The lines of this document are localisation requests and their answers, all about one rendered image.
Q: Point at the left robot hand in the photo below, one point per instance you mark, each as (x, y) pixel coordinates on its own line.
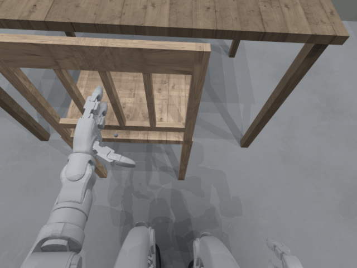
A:
(88, 130)

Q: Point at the chair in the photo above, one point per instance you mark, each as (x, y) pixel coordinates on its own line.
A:
(152, 88)

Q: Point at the robot left upper arm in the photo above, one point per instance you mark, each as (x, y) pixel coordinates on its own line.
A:
(54, 260)

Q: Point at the robot thigh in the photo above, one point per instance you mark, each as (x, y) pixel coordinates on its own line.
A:
(210, 252)
(137, 246)

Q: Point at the right robot hand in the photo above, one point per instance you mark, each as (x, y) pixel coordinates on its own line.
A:
(283, 253)

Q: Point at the robot left forearm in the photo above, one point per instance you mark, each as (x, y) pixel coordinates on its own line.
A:
(64, 230)

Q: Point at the table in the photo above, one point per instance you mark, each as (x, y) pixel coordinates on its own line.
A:
(313, 22)

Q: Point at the left robot thigh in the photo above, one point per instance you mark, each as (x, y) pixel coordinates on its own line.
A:
(137, 246)

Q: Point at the right robot thigh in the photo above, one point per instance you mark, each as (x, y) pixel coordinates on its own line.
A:
(210, 252)

